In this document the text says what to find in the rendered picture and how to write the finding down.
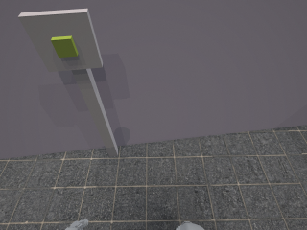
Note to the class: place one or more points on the button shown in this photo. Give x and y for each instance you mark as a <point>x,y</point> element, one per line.
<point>65,46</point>

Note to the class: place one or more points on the left robot hand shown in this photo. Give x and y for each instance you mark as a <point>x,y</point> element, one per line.
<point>78,225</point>

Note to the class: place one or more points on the panel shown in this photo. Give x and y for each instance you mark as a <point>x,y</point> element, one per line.
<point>41,26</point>

